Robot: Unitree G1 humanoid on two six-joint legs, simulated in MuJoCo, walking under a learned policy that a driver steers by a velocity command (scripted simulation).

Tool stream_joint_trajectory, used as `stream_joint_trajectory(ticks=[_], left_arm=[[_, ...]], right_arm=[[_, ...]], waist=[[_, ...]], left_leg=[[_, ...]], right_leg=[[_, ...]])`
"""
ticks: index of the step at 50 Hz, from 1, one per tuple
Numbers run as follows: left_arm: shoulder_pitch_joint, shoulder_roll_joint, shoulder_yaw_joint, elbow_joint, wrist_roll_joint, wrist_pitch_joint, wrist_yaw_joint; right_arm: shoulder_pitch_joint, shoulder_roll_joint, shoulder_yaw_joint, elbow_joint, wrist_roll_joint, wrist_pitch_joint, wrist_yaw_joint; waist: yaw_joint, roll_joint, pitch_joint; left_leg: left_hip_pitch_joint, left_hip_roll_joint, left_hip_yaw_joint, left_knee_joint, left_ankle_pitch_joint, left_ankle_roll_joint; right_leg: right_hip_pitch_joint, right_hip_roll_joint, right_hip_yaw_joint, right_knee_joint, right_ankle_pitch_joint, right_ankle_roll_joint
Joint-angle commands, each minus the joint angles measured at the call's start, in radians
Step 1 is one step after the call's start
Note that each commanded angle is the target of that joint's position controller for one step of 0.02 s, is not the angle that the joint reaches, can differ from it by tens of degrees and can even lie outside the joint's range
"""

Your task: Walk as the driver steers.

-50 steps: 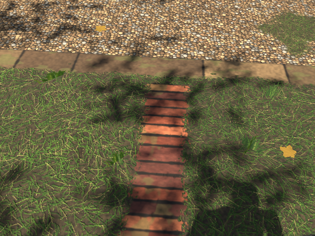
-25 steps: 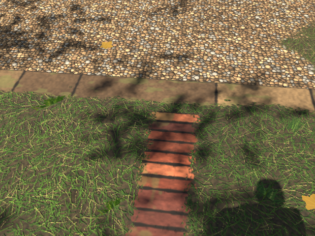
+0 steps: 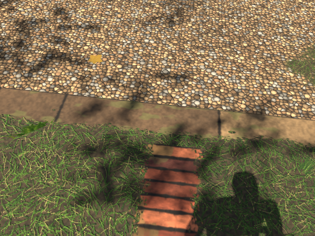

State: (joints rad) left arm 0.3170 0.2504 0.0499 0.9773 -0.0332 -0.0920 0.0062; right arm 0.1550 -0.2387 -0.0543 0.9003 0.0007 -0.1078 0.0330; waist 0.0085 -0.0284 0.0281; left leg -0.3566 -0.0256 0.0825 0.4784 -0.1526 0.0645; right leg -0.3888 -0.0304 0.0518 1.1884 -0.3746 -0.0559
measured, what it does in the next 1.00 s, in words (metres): walks ahead, turning right: right foot, then left foot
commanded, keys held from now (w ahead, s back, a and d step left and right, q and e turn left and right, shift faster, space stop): w+e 0.60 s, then e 0.18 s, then q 0.22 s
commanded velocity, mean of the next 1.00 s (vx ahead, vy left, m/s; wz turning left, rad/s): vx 0.40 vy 0.00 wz -0.41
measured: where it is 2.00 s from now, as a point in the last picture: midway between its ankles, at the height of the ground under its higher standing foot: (194, 221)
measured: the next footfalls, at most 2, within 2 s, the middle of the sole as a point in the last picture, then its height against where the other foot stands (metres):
right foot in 0.46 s outside the picture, level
left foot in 0.90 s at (182, 190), level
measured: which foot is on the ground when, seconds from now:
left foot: down 0.00-0.44, up 0.46-0.88, down 0.90-1.00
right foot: up 0.00-0.44, down 0.46-0.92, up 0.94-1.00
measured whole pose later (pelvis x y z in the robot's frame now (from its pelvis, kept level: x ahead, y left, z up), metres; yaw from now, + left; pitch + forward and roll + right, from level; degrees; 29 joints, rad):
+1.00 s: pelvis +0.50 -0.11 -0.01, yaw -27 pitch +2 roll +1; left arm 0.23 0.27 0.06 0.77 0.01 -0.02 0.02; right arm 0.08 -0.24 -0.04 0.79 -0.02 -0.09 0.02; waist 0.02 -0.02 0.03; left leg -0.46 -0.06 -0.01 0.50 -0.08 0.04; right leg -0.31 0.09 0.12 0.96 -0.56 0.02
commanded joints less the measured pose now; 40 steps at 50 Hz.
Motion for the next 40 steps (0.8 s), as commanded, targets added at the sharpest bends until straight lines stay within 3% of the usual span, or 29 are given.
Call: stream_joint_trajectory(ticks=[1, 2, 5, 8, 11, 14, 17, 20, 21, 22, 23, 24, 25, 26, 27, 28, 29, 30, 34, 37, 40], left_arm=[[0.038, 0.066, 0.029, -0.048, -0.003, 0.01, 0.008], [0.047, 0.048, 0.029, -0.045, -0.005, 0.022, 0.009], [-0.024, 0.051, 0.037, -0.075, 0.002, 0.038, 0.011], [-0.093, 0.049, 0.041, -0.102, 0.008, 0.034, 0.002], [-0.184, 0.033, 0.033, -0.135, 0.013, 0.03, -0.015], [-0.283, 0.013, 0.02, -0.184, 0.016, 0.03, -0.034], [-0.346, 0.01, 0.015, -0.238, 0.012, 0.031, -0.055], [-0.297, 0.048, 0.033, -0.265, 0.01, 0.036, -0.071], [-0.215, 0.079, 0.049, -0.255, 0.007, 0.038, -0.072], [-0.07, 0.129, 0.077, -0.224, 0.005, 0.038, -0.067], [0.093, 0.215, 0.114, -0.187, 0.009, 0.045, -0.045], [0.09, 0.312, 0.126, -0.186, 0.006, 0.041, -0.034], [0.135, 0.249, 0.104, -0.204, 0.021, 0.03, -0.035], [0.099, 0.188, 0.088, -0.202, 0.029, 0.02, -0.033], [0.019, 0.147, 0.076, -0.218, 0.02, 0.014, -0.034], [-0.058, 0.114, 0.065, -0.239, 0.018, 0.013, -0.036], [-0.095, 0.095, 0.055, -0.255, 0.025, 0.011, -0.032], [-0.105, 0.099, 0.054, -0.262, 0.025, 0.011, -0.029], [-0.078, 0.177, 0.072, -0.268, 0.027, 0.017, 0.001], [-0.035, 0.178, 0.075, -0.266, 0.015, 0.046, 0.015], [-0.011, 0.158, 0.069, -0.26, 0.013, 0.065, 0.024]], right_arm=[[0.037, -0.062, -0.012, -0.016, -0.016, -0.019, -0.001], [0.051, -0.07, -0.015, -0.003, -0.016, -0.022, -0.004], [0.085, -0.11, -0.027, 0.02, -0.021, -0.025, -0.022], [0.104, -0.115, -0.026, 0.03, -0.022, -0.018, -0.038], [0.121, -0.126, -0.025, 0.035, -0.016, -0.012, -0.05], [0.184, -0.138, -0.029, 0.057, -0.009, 0.003, -0.057], [0.213, -0.155, -0.036, 0.066, 0.0, 0.028, -0.06], [0.168, -0.195, -0.048, 0.043, 0.009, 0.046, -0.069], [0.15, -0.21, -0.052, 0.035, 0.01, 0.053, -0.073], [0.121, -0.218, -0.052, 0.024, 0.015, 0.057, -0.074], [0.115, -0.209, -0.047, 0.005, 0.011, 0.049, -0.073], [0.214, -0.034, 0.003, -0.042, -0.023, 0.017, -0.048], [0.129, -0.098, -0.003, -0.07, 0.018, -0.035, -0.029], [0.022, -0.142, -0.017, -0.102, 0.052, -0.059, -0.021], [0.006, -0.14, -0.015, -0.106, 0.043, -0.067, -0.025], [0.008, -0.144, -0.024, -0.093, 0.02, -0.061, -0.033], [0.032, -0.154, -0.033, -0.093, 0.01, -0.045, -0.034], [0.045, -0.149, -0.037, -0.098, 0.004, -0.029, -0.034], [-0.035, -0.105, -0.029, -0.145, -0.022, 0.002, -0.052], [-0.119, -0.078, -0.016, -0.176, -0.015, 0.007, -0.047], [-0.166, -0.096, -0.018, -0.201, -0.003, 0.014, -0.035]], waist=[[0.001, 0.113, -0.07], [0.008, 0.111, -0.053], [0.004, 0.082, -0.006], [-0.01, 0.077, 0.009], [-0.038, 0.072, 0.032], [-0.076, 0.058, 0.067], [-0.087, 0.06, 0.082], [-0.024, 0.118, 0.016], [0.027, 0.14, -0.035], [0.109, 0.132, -0.111], [0.181, 0.048, -0.2], [0.055, -0.217, -0.273], [0.108, -0.135, -0.402], [0.122, -0.086, -0.27], [0.073, 0.0, -0.184], [0.028, 0.048, -0.125], [-0.008, 0.041, -0.108], [-0.028, 0.037, -0.096], [-0.033, 0.009, -0.042], [0.01, -0.05, -0.083], [0.033, -0.081, -0.107]], left_leg=[[0.201, 0.273, -0.273, -0.31, 0.068, 0.131], [0.177, 0.267, -0.228, -0.328, 0.1, 0.133], [0.188, 0.27, -0.139, -0.358, 0.187, 0.132], [0.235, 0.259, -0.059, -0.363, 0.24, 0.11], [0.262, 0.247, 0.019, -0.373, 0.255, 0.085], [0.368, 0.279, 0.056, -0.35, 0.3, 0.082], [0.483, 0.318, 0.085, -0.282, 0.407, 0.08], [0.497, 0.321, 0.134, -0.116, 0.841, 0.052], [0.483, 0.316, 0.144, 0.01, 0.975, 0.041], [0.417, 0.288, 0.159, 0.203, 0.971, 0.016], [0.192, 0.238, 0.158, 0.498, 0.692, -0.028], [-0.282, 0.026, 0.077, 0.864, -0.34, -0.084], [-0.412, -0.014, -0.161, 0.99, -0.432, -0.065], [-0.495, 0.045, -0.186, 0.963, -0.338, -0.034], [-0.457, 0.093, -0.181, 0.863, -0.245, -0.022], [-0.384, 0.123, -0.171, 0.777, -0.206, -0.031], [-0.309, 0.144, -0.176, 0.725, -0.18, -0.042], [-0.27, 0.15, -0.173, 0.681, -0.168, -0.057], [-0.221, 0.094, -0.109, 0.434, -0.044, -0.125], [-0.131, 0.022, -0.093, 0.208, 0.162, -0.122], [-0.113, -0.002, -0.113, 0.089, 0.228, -0.116]], right_leg=[[-0.184, -0.111, 0.065, 0.003, 0.115, -0.01], [-0.185, -0.112, 0.063, -0.01, 0.128, -0.008], [-0.293, -0.109, 0.09, -0.088, 0.244, 0.007], [-0.352, -0.09, 0.091, -0.227, 0.385, 0.017], [-0.333, -0.079, 0.024, -0.38, 0.485, 0.016], [-0.377, -0.076, -0.024, -0.472, 0.471, 0.006], [-0.411, -0.06, -0.077, -0.523, 0.366, -0.013], [-0.231, 0.021, -0.171, -0.538, 0.222, -0.061], [-0.113, 0.06, -0.193, -0.537, 0.179, -0.086], [0.095, 0.097, -0.191, -0.611, 0.231, -0.122], [0.398, 0.024, -0.024, -0.674, 0.246, -0.176], [0.748, -0.243, 0.521, -0.723, 0.184, -0.358], [0.827, -0.318, 0.787, -0.877, 0.117, -0.41], [0.749, -0.279, 0.629, -0.891, 0.186, -0.343], [0.592, -0.234, 0.488, -0.892, 0.272, -0.3], [0.437, -0.193, 0.392, -0.907, 0.368, -0.27], [0.339, -0.167, 0.338, -0.93, 0.426, -0.259], [0.281, -0.151, 0.319, -0.95, 0.443, -0.257], [0.117, -0.081, 0.163, -0.916, 0.829, -0.223], [0.095, -0.017, 0.122, -0.855, 0.798, -0.148], [0.161, -0.04, 0.181, -0.805, 0.657, -0.115]])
